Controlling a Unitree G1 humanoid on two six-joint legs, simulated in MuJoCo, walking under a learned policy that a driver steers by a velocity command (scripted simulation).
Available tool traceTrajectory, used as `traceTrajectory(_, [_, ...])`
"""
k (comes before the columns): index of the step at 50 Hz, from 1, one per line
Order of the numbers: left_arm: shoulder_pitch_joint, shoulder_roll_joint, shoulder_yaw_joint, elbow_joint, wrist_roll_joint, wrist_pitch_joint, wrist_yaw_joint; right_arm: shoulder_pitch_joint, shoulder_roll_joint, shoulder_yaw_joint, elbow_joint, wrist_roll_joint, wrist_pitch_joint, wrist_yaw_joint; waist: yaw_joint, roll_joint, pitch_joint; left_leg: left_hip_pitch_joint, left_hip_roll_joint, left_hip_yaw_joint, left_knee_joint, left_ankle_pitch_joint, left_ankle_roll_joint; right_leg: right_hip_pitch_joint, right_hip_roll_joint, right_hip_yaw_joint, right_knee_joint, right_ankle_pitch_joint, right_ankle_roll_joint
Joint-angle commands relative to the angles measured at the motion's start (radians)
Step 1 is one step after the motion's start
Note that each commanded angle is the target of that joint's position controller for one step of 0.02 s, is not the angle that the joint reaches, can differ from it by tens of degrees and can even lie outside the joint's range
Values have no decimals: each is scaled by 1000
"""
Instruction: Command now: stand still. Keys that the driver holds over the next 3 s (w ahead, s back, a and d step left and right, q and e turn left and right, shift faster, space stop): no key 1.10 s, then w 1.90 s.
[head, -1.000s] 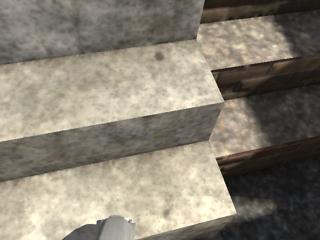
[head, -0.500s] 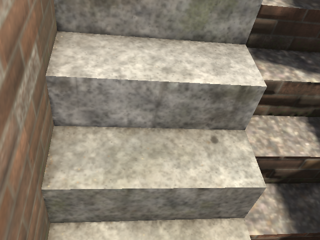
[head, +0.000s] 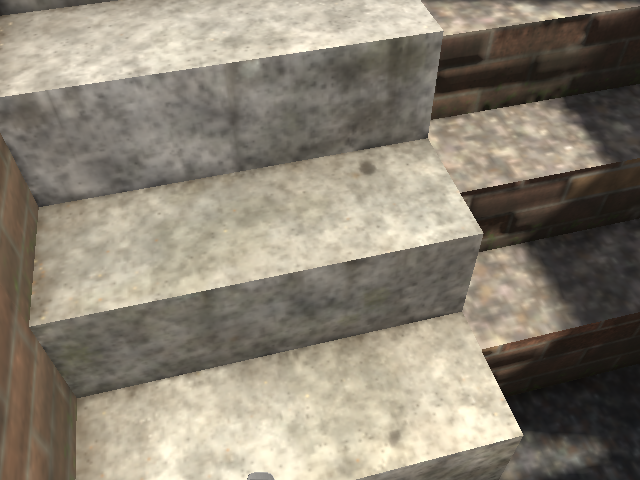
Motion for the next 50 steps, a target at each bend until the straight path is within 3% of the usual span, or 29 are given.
traceTrajectory(1, [-267,15,-40,-38,38,-41,-13,197,67,-22,35,28,1,2,-130,-168,-44,28,-130,-127,977,-175,-51,-232,-116,67,0,256,55])
traceTrajectory(2, [-266,38,-46,-65,58,-44,-27,164,99,-11,-20,24,-20,-19,-169,-115,70,-76,-84,-171,1014,-169,-77,-270,-179,48,69,332,83])
traceTrajectory(3, [-218,98,-17,-42,45,-33,-33,140,44,7,-70,14,-40,-23,-147,-146,158,-153,-40,-121,885,-209,-72,-288,-238,83,0,21,2])
traceTrajectory(4, [-195,257,34,-47,-11,-56,0,54,-27,-2,-155,-55,-45,-1,-82,-296,196,-223,60,-179,879,-49,-100,-290,-328,304,-155,-551,-117])
traceTrajectory(5, [-216,131,-4,-50,-30,-63,34,56,-104,-26,-99,-53,-45,29,-40,-121,178,-170,37,-164,872,61,-119,-252,-235,303,-195,-558,-87])
traceTrajectory(6, [-154,101,-14,-56,-6,-84,53,-7,-111,-21,-121,-55,-49,63,18,-36,188,-158,54,-183,704,151,-119,-188,-235,324,-166,-486,-113])
traceTrajectory(7, [-90,67,-25,-41,9,-100,71,-17,-89,-13,-118,-52,-53,88,37,55,165,-116,50,-221,582,175,-114,-111,-229,330,-133,-337,-99])
traceTrajectory(8, [-57,70,-28,-23,11,-112,86,12,-57,-2,-102,-40,-49,107,30,128,131,-25,44,-239,461,188,-115,-66,-222,301,-103,-191,-84])
traceTrajectory(9, [-71,96,-19,-30,14,-116,90,57,-39,8,-99,-28,-40,114,17,120,108,62,48,-216,284,174,-128,-42,-196,258,-83,-118,-58])
traceTrajectory(13, [-187,68,-29,-56,4,-115,79,163,-3,62,-96,-2,-8,91,-15,-27,56,466,43,-89,-368,-39,-124,-72,-154,132,-62,249,14])
traceTrajectory(14, [-174,60,-32,-54,3,-114,71,142,0,75,-111,9,-11,88,11,-57,54,528,26,-50,-526,-151,-119,-41,-157,142,-73,366,11])
traceTrajectory(16, [-117,54,-29,-34,17,-102,60,179,-5,79,-106,41,-36,73,49,-81,19,592,28,-56,-837,-101,-88,81,-191,194,-6,586,-13])
traceTrajectory(17, [-112,67,-21,-29,12,-96,56,228,8,83,-90,53,-56,75,32,-73,0,654,37,-66,-1003,48,-72,102,-179,189,32,624,-10])
traceTrajectory(18, [-135,88,-8,-47,7,-93,46,279,17,88,-65,52,-81,86,21,-54,-18,726,50,-88,-1149,229,-55,111,-162,179,66,674,-6])
traceTrajectory(19, [-128,92,0,-56,0,-95,31,282,-9,86,-62,37,-107,94,45,-18,-48,813,90,-162,-1184,362,-32,74,-139,189,63,528,8])
traceTrajectory(20, [-135,62,-4,-76,-8,-105,16,260,-48,82,-77,-2,-125,106,63,114,-95,951,185,-261,-1070,753,3,-55,-122,191,58,137,26])
traceTrajectory(21, [-100,28,-11,-83,-4,-101,14,174,-57,71,-102,-22,-130,113,101,309,-70,855,223,-274,-980,846,56,-53,-102,169,-19,-213,41])
traceTrajectory(22, [-135,54,-10,-86,8,-100,14,109,-36,73,-137,-29,-138,122,78,270,-52,849,222,-277,-990,742,51,-87,-86,163,-15,-274,31])
traceTrajectory(23, [-171,46,-15,-92,23,-103,16,114,-30,75,-146,-21,-143,122,54,213,-62,850,216,-280,-1012,606,39,-101,-82,161,-28,-252,28])
traceTrajectory(24, [-195,45,-16,-98,28,-103,15,125,-52,67,-152,-15,-141,118,40,164,-44,839,203,-281,-1027,521,32,-117,-80,159,-28,-223,27])
traceTrajectory(25, [-190,56,-15,-97,26,-103,17,156,-93,53,-147,-3,-138,113,33,120,-59,835,189,-275,-1030,421,21,-116,-77,159,-28,-205,28])
traceTrajectory(26, [-192,43,-23,-99,24,-104,18,170,-106,48,-144,-2,-136,111,28,97,-42,823,179,-272,-1041,359,15,-127,-84,169,-40,-189,28])
traceTrajectory(29, [-158,30,-36,-89,13,-105,21,186,-84,51,-141,-13,-133,119,21,63,-8,806,173,-276,-1063,314,8,-135,-98,183,-58,-141,29])
traceTrajectory(32, [-130,42,-38,-88,15,-105,23,192,-103,43,-135,-9,-136,126,27,37,5,784,167,-273,-1065,290,4,-121,-100,184,-56,-129,38])
traceTrajectory(37, [-111,55,-38,-100,18,-99,28,199,-95,40,-127,-5,-134,133,36,30,26,740,155,-265,-1060,243,-4,-117,-112,197,-66,-146,49])
traceTrajectory(38, [-104,57,-33,-102,13,-94,31,187,-102,42,-135,4,-134,123,40,52,46,737,158,-265,-1061,260,-11,-137,-111,199,-66,-137,62])
traceTrajectory(41, [-98,57,-30,-111,18,-86,35,204,-104,44,-132,13,-125,112,50,32,37,722,150,-258,-1042,274,-11,-123,-109,200,-73,-124,68])
traceTrajectory(49, [-86,67,-18,-115,16,-80,35,226,-109,43,-141,7,-116,115,38,56,18,732,141,-238,-1008,243,-23,-131,-117,210,-109,-180,70])
traceTrajectory(50, [-121,55,-12,-129,16,-79,41,230,-44,61,-142,13,-124,110,52,97,12,715,120,-229,-1009,274,-31,-121,-124,235,-127,-140,76])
